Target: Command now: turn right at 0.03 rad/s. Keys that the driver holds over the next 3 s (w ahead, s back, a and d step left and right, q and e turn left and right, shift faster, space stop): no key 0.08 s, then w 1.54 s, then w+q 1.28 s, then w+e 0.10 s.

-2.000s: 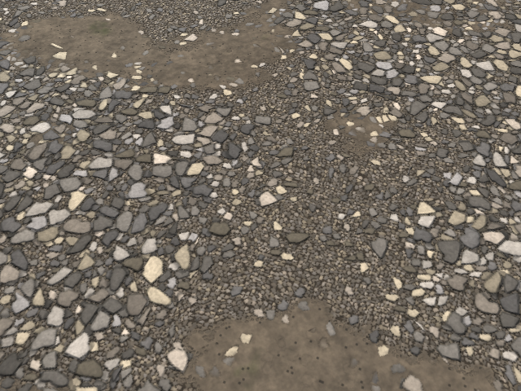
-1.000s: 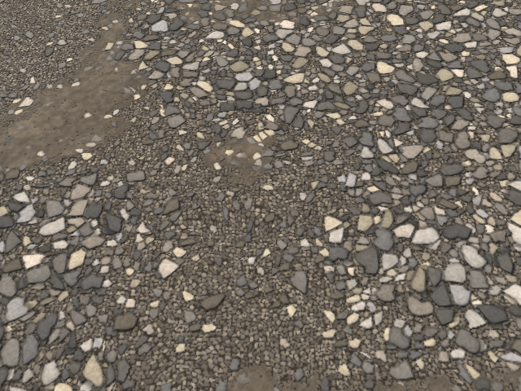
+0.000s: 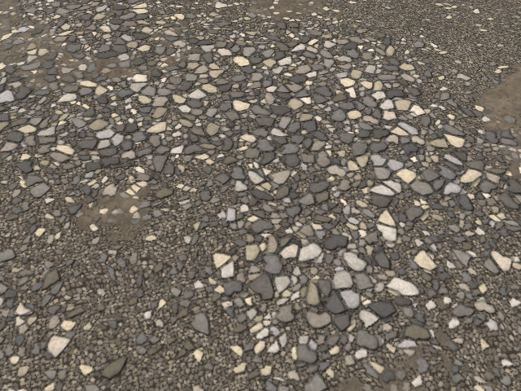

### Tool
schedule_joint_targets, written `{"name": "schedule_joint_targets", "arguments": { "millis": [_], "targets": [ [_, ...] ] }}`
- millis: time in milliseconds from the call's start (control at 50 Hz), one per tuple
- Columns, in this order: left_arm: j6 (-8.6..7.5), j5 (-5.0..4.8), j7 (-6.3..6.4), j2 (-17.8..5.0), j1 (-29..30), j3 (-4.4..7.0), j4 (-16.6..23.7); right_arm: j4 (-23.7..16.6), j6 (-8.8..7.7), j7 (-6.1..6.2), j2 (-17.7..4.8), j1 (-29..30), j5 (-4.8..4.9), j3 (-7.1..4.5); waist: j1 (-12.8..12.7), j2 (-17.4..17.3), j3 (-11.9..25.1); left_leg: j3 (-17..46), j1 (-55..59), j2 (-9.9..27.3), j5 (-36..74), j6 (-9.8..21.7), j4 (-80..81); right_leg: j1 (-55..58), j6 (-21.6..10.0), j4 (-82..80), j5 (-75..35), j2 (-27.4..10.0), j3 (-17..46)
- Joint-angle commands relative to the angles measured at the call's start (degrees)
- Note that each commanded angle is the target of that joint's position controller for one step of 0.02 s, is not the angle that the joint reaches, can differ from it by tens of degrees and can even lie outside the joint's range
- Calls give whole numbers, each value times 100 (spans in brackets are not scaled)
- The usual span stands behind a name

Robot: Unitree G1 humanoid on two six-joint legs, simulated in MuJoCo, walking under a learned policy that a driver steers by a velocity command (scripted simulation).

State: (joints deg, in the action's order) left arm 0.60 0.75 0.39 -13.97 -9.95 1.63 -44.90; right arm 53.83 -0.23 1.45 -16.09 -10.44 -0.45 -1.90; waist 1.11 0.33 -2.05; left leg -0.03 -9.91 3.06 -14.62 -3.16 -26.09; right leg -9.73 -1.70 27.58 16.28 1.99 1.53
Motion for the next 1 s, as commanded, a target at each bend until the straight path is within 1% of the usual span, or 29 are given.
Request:
{"name": "schedule_joint_targets", "arguments": {
  "millis": [20, 80, 120, 140, 180, 200, 240, 300, 340, 360, 380, 400, 420, 460, 480, 520, 620, 680, 740, 780, 820, 840, 860, 880, 900, 920, 940, 960, 1000],
  "targets": [
    [-80, -9, 20, -659, 82, 173, 201, -122, -45, 51, -685, 36, 9, -132, -9, 24, 270, 114, 133, 106, 1022, 80, 233, -32, -146, -511, -1448, -483, 479],
    [-88, -17, 32, -671, 25, 175, 33, 6, -31, 71, -678, 26, 15, -128, -6, 42, 250, 102, 151, 94, 1021, 93, 237, -38, -124, -513, -1475, -455, 437],
    [-54, -62, 69, -782, -135, 220, -117, 118, -10, 85, -610, -58, 55, -123, -45, 212, 276, -208, -25, -174, -192, 135, -51, -40, -247, -674, 202, -403, 491],
    [-36, -95, 81, -921, -230, 270, -156, 98, -20, 86, -575, 21, 85, -123, -129, 400, 80, -373, -404, -313, -828, 179, -395, -148, -418, -903, 1516, -548, 781],
    [-84, -133, 87, -1169, -522, 338, -233, -110, -131, 56, -472, 366, 139, -98, -312, 945, -436, -395, -1383, -376, -1185, 323, -1246, -215, -935, -1673, 3086, -1367, 2042],
    [-155, -151, 97, -1224, -630, 360, -280, -201, -221, 20, -472, 510, 181, -97, -361, 1083, -646, -137, -1649, -200, -1254, 456, -1637, -314, -1157, -1901, 3099, -1713, 2572],
    [-298, -148, 100, -1130, -601, 351, -287, -245, -388, -89, -552, 513, 264, -131, -299, 1025, -684, 174, -2193, 96, -1649, 704, -1982, 89, -1277, -1921, 2416, -1990, 2763],
    [-303, -279, 80, -1151, -32, 360, -145, 60, -545, -233, -473, -80, 238, -142, 136, 625, -279, -210, -677, -46, -504, 826, -503, -338, -858, -1554, 1177, -1434, 1561],
    [-287, -202, 54, -873, 75, 281, -111, 575, -509, -239, -561, -1156, 146, -249, 538, 271, 108, -265, 1198, -313, 319, 653, -78, -1353, -520, -505, 566, -809, 711],
    [-324, -96, 20, -430, 171, 142, -5, 657, -495, -189, -916, -1806, 127, -333, 740, -908, 321, 1382, 1847, 802, -490, 973, 719, -2099, -84, 1406, 601, -213, -33],
    [-430, -194, 59, -430, 189, 164, 260, 657, -542, -261, -1442, -2085, 83, -403, 706, -1940, 359, 3858, 2085, 1903, -1490, 1851, 1671, -3170, 84, 2837, 1738, 301, -9],
    [-516, -353, 61, -751, 72, 239, 176, 513, -610, -263, -1099, -1548, 62, -287, 448, -1127, -74, 3923, 1738, 2031, -2148, 1990, 1762, -3612, -15, 3668, 1602, -157, 492],
    [-578, -398, 18, -848, 4, 259, 114, 356, -651, -248, -794, -1145, 94, -210, 290, -837, -411, 3301, 1576, 1778, -2119, 1776, 1764, -3874, -135, 3828, 923, -426, 513],
    [-626, -253, -5, -863, 50, 305, 22, 215, -660, -272, -663, -813, 80, -140, 147, -557, -486, 2266, 1423, 1372, -809, 1414, 1816, -3811, -162, 3523, -37, -763, 323],
    [-617, -196, -45, -824, 116, 318, 16, 225, -631, -272, -509, -875, 52, -82, 138, -571, -395, 1771, 1330, 1153, -54, 1279, 1826, -3555, -123, 3327, -356, -845, 231],
    [-578, -159, -112, -612, 204, 285, 30, 300, -581, -234, -499, -1159, 40, -58, 173, -610, -239, 1171, 1363, 946, 1333, 1273, 1793, -3413, 30, 3054, -733, -816, -24],
    [-562, -192, -168, -282, 1218, 141, 412, 294, -484, -76, -684, -1365, 31, -55, 360, -469, -440, 431, 842, 669, 2066, 1234, 2055, -2914, 252, 1237, -1752, -598, -378],
    [-589, -229, -247, -294, 1708, 107, 578, 391, -468, -49, -716, -1682, 79, -70, 462, -479, -623, 362, 952, 811, 1983, 1284, 2153, -2677, 178, 529, -2080, -455, -449],
    [-642, -246, -339, -404, 1934, 115, 706, 432, -418, -40, -745, -1742, 126, -122, 327, -500, -644, 320, 1526, 1077, 2609, 1260, 1870, -2663, -60, 148, -1884, -408, -349],
    [-659, -230, -352, -634, 1589, 206, 643, 371, -376, -27, -878, -1604, 103, -189, 0, -641, -245, 269, 1874, 1171, 4281, 1156, 1264, -2063, -268, 122, -1532, -196, -435],
    [-617, -240, -267, -1028, 106, 424, 210, 299, -270, -23, -913, -1443, 43, -213, -788, -752, 741, 63, 1668, 938, 5786, 964, -490, -163, -591, 68, -1451, 90, -628],
    [-578, -172, -193, -1293, -980, 512, -58, 166, -266, -22, -767, -1420, -22, -141, -1182, -460, 1507, 49, 321, 739, 4430, 846, -2064, 1785, -911, 381, -1366, -700, 247],
    [-568, -103, -209, -1687, -1477, 595, -242, 112, -376, -123, 125, -2257, -7, 100, -693, 1131, 2509, 70, -2016, -478, -6, 461, -4425, 3872, -1962, -81, 150, -2264, 3240],
    [-561, -129, -212, -1125, -1373, 435, -280, 180, -560, -171, -324, -1889, 135, 4, -894, 899, 2421, 911, -2632, -553, -1741, 594, -5142, 3560, -1868, -1008, 748, -2354, 4244],
    [-583, -153, -199, -950, -763, 356, -232, -118, -665, -195, -743, -1218, 328, -135, -725, 804, 1256, 766, -3092, -214, -1378, 685, -5299, 2576, -1552, -1227, 673, -2162, 3301],
    [-617, -145, -209, -813, -253, 309, -159, -212, -713, -163, -740, -874, 343, -132, -511, 288, 674, 604, -2923, 109, -805, 707, -5009, 1555, -1399, -1446, 82, -1953, 2528],
    [-655, -98, -239, -657, 26, 265, -140, -219, -698, -120, -672, -754, 269, -166, -311, 51, 330, 505, -2708, 310, -455, 665, -4662, 801, -1296, -1613, -519, -1726, 1949],
    [-696, -38, -255, -551, 167, 233, -156, -191, -625, -100, -560, -919, 208, -181, -84, 211, 275, 546, -2297, 494, -226, 636, -4425, 311, -1213, -1777, -839, -1520, 1515],
    [-736, -71, -278, -542, 175, 228, -261, -175, -482, -86, -304, -1098, 160, -152, 89, 320, 210, 476, -1993, 596, -160, 526, -4091, -214, -1266, -2039, -1070, -1380, 1115]
  ]
}}
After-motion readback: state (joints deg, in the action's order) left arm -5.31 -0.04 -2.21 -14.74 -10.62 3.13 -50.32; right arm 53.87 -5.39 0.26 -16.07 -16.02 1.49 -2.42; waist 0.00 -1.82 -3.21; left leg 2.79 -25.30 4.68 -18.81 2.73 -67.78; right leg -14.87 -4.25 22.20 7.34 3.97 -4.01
